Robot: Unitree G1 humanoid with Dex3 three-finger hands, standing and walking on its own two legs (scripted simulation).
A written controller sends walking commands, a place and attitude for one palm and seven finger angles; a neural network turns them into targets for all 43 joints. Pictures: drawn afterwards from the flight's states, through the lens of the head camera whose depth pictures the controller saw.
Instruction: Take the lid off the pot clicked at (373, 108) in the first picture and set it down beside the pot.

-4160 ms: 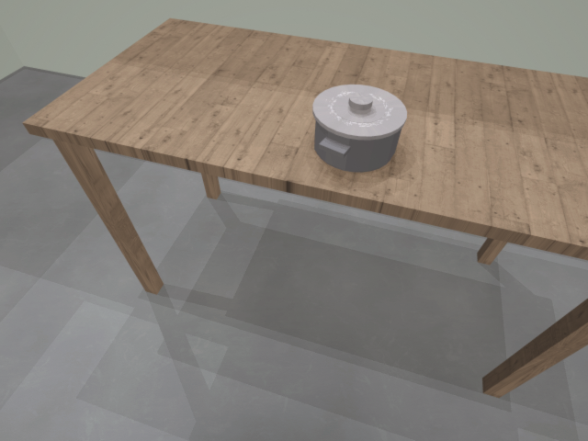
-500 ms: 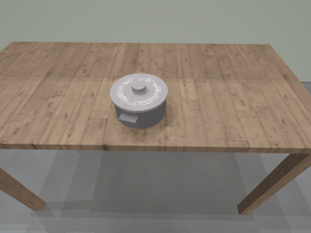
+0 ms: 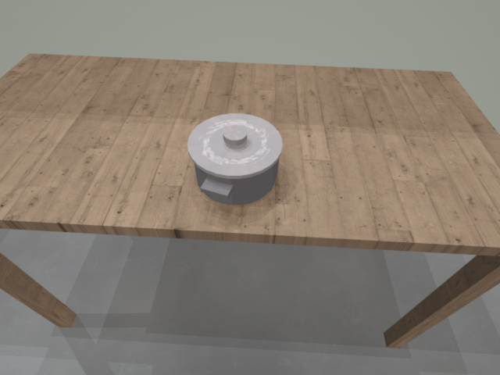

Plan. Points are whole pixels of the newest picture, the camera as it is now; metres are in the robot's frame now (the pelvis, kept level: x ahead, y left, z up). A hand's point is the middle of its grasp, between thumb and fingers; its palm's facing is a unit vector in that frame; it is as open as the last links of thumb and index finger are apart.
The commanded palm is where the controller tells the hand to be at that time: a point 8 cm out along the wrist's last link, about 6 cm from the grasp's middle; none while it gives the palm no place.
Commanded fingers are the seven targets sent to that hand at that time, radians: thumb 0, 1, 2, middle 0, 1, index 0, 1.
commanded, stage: lift the closed hand beside the body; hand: left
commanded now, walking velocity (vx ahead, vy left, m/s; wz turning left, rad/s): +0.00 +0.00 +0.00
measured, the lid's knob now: (235, 135) +0.50 +0.07 +0.11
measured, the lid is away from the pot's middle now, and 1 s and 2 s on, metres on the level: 0.00 0.00 0.00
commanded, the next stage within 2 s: raise the hand higher, near the body in 0.52 s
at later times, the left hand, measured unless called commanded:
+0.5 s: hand out of the picture +0.09 +0.21 +0.02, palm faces +0.28 -0.92 -0.29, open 3.1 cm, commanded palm +0.05 +0.26 +0.06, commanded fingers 0.00 0.90 0.90 -1.30 -1.50 -1.30 -1.50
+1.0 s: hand (57, 356) +0.12 +0.24 +0.09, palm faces +0.28 -0.87 -0.41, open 3.1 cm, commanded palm +0.07 +0.27 +0.12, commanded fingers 0.00 0.90 0.90 -1.30 -1.50 -1.30 -1.50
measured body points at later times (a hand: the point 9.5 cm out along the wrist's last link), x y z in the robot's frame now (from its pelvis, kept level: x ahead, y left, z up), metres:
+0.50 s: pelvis -0.03 -0.01 +0.00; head -0.05 -0.02 +0.45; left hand +0.08 +0.26 +0.04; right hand +0.21 -0.20 -0.04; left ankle +0.00 +0.07 -0.74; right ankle -0.06 -0.08 -0.74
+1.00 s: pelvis -0.03 +0.01 +0.00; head -0.04 -0.01 +0.45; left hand +0.10 +0.28 +0.11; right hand +0.16 -0.22 -0.07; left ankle +0.00 +0.07 -0.74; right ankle -0.06 -0.08 -0.74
